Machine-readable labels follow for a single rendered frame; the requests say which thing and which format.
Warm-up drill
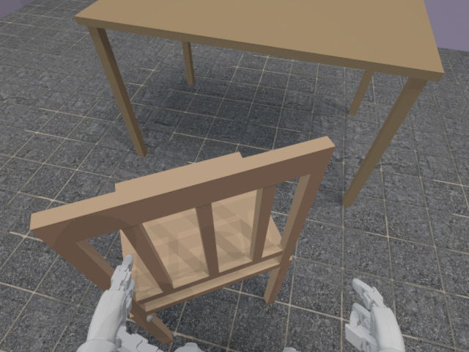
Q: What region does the chair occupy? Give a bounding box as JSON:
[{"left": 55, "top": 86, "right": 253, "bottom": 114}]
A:
[{"left": 29, "top": 136, "right": 335, "bottom": 345}]

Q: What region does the table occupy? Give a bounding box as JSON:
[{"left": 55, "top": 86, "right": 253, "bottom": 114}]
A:
[{"left": 74, "top": 0, "right": 444, "bottom": 208}]

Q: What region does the robot right hand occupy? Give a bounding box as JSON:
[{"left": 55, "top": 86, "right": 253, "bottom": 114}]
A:
[{"left": 345, "top": 279, "right": 405, "bottom": 352}]

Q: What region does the robot left hand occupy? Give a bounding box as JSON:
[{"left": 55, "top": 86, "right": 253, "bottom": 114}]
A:
[{"left": 86, "top": 254, "right": 164, "bottom": 352}]

